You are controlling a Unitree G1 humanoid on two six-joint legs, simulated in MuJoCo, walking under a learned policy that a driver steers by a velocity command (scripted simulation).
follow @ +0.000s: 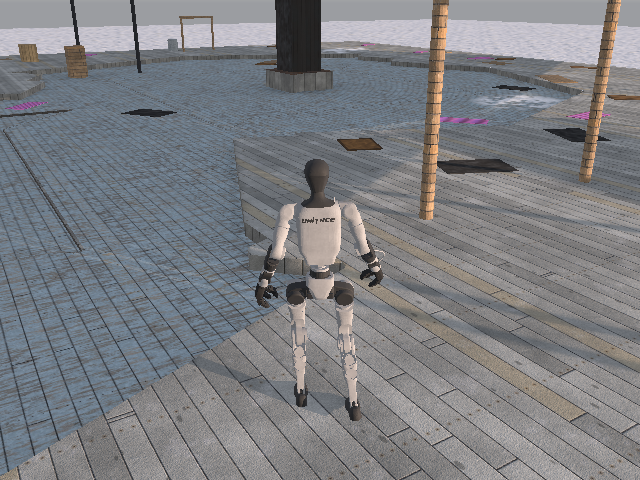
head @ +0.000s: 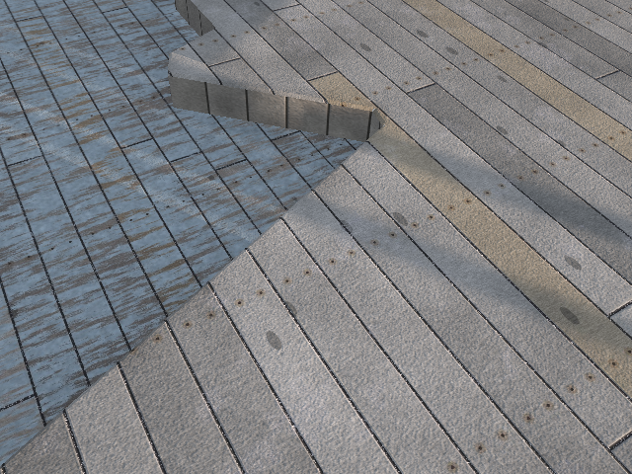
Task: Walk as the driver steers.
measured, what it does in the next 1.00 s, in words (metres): walks ahead, turning left: right foot, then left foot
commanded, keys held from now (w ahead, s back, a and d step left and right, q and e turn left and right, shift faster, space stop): w+shift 0.46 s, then w+q+shift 0.54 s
